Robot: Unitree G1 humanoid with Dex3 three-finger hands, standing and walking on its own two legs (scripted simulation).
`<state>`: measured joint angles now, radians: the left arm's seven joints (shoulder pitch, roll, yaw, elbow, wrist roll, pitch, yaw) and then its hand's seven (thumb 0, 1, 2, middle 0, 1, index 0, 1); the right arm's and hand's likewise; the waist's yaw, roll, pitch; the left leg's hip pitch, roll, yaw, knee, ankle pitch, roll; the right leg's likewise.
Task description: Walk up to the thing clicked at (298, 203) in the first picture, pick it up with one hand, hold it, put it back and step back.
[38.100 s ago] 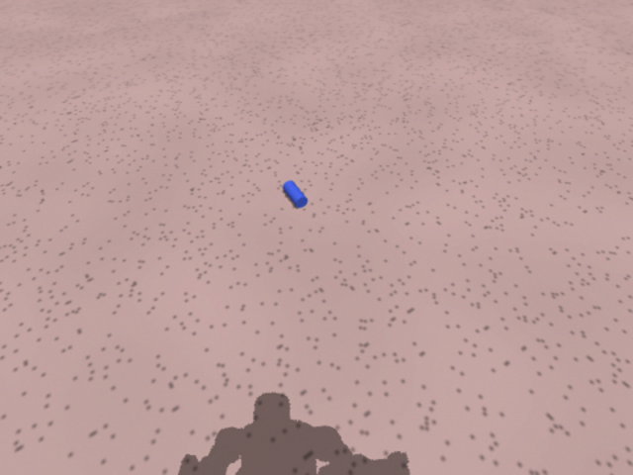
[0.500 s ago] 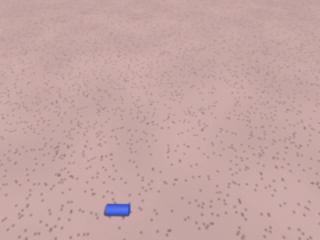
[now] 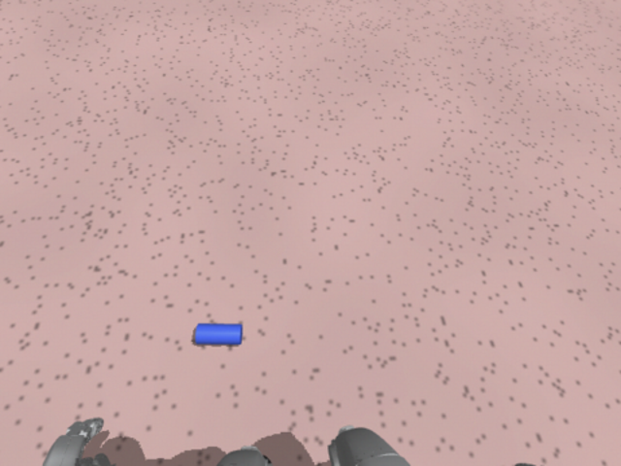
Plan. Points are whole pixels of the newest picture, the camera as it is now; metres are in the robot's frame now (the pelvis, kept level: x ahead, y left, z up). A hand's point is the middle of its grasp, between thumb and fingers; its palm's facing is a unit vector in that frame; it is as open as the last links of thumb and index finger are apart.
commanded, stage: step back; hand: left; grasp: from above
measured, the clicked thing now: (219, 334) +0.52 +0.23 -0.73
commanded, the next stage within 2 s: none
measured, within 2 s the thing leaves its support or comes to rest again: neither
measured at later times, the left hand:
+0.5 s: hand out of the picture -0.07 +0.23 -0.12, palm faces -0.05 -0.90 -0.43, open 7.4 cm
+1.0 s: hand out of the picture -0.19 +0.25 -0.15, palm faces +0.06 -0.93 -0.35, open 7.4 cm
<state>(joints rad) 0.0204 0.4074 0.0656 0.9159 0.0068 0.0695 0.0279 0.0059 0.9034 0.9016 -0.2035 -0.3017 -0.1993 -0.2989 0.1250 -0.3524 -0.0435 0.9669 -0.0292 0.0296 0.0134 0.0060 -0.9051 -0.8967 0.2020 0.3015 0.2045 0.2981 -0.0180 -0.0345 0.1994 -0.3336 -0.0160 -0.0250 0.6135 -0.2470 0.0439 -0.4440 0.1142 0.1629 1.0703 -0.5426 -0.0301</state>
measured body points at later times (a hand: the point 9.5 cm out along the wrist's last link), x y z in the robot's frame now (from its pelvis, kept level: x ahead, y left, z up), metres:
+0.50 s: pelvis -0.13 -0.04 +0.01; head -0.10 -0.08 +0.45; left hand -0.06 +0.27 -0.09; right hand -0.06 -0.36 -0.13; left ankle -0.09 +0.11 -0.65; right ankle -0.13 -0.14 -0.73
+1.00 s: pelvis -0.29 -0.02 +0.00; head -0.24 +0.01 +0.45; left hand -0.19 +0.30 -0.12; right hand -0.17 -0.32 -0.10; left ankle -0.25 +0.08 -0.73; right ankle -0.32 -0.17 -0.63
